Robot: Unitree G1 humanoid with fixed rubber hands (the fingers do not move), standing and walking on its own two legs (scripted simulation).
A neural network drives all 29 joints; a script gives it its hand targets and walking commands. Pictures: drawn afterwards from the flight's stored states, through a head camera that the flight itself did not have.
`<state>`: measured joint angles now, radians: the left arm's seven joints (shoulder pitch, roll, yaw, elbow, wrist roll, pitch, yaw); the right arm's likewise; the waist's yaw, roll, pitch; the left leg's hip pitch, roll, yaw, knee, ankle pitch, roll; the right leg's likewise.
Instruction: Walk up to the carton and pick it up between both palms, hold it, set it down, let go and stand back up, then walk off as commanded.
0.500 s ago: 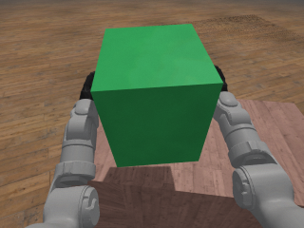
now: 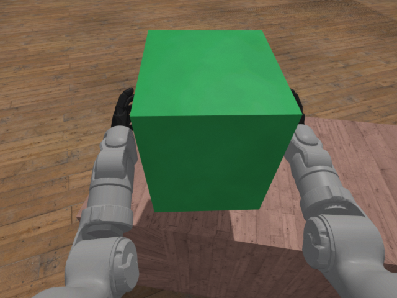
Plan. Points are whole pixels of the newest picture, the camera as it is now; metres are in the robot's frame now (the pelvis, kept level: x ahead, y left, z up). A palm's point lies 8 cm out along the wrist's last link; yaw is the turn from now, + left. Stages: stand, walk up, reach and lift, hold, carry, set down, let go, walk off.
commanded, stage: set down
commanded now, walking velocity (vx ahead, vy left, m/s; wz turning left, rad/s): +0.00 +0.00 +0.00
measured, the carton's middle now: (206, 124) +0.45 +0.02 +0.13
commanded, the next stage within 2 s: none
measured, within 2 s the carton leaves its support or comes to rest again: rests again in 1.80 s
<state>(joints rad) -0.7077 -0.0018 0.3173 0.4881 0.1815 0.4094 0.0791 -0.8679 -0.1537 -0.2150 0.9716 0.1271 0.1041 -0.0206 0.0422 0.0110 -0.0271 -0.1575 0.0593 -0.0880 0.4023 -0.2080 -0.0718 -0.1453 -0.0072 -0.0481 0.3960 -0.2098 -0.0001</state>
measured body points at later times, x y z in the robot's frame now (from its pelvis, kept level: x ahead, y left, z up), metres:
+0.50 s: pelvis +0.02 -0.01 +0.00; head +0.01 -0.02 +0.45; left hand +0.41 +0.18 +0.14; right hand +0.46 -0.16 +0.14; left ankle +0.01 +0.17 -0.74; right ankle +0.00 -0.12 -0.74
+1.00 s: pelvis +0.02 -0.01 +0.00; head +0.06 -0.02 +0.45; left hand +0.41 +0.19 +0.10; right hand +0.48 -0.15 +0.09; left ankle +0.01 +0.16 -0.74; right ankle +0.00 -0.12 -0.74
